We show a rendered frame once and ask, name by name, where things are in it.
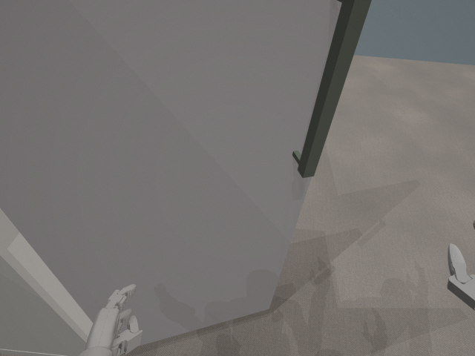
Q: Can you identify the fridge door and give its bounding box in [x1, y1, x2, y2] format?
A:
[0, 0, 342, 346]

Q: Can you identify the robot right hand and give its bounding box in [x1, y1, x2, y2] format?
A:
[447, 220, 475, 311]

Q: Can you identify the robot left hand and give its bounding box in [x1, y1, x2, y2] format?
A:
[85, 284, 143, 356]

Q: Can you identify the handle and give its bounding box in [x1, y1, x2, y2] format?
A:
[292, 0, 372, 178]

